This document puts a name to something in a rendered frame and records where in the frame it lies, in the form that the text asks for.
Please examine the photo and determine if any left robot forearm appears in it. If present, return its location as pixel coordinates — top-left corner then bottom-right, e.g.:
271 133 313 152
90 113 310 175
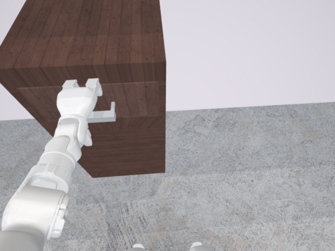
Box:
2 115 88 230

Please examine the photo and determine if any robot left hand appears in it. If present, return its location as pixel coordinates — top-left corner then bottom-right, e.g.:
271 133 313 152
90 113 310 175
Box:
57 78 103 146

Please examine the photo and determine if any robot right shin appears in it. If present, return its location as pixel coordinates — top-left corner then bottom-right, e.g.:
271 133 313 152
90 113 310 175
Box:
191 242 202 248

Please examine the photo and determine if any robot left upper arm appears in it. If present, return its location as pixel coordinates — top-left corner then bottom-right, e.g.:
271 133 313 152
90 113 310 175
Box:
0 185 70 251

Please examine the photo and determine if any drawer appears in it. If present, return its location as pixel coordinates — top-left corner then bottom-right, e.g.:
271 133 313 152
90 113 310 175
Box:
17 81 159 121

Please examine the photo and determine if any cabinet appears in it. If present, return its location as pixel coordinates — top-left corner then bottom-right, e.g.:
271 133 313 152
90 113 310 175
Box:
0 0 166 178

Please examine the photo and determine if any robot shin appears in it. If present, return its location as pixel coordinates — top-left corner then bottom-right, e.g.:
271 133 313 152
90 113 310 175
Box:
191 242 202 248
133 244 144 248

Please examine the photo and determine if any robot left shin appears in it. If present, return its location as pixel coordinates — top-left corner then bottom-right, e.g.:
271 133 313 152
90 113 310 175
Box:
133 244 144 248

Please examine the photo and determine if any handle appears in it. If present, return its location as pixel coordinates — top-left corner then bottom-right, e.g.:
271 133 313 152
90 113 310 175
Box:
87 102 116 123

